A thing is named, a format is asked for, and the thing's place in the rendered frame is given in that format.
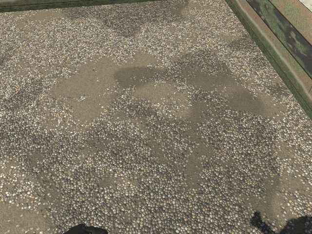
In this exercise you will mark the left robot hand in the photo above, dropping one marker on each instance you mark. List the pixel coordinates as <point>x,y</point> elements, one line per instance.
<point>82,229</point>

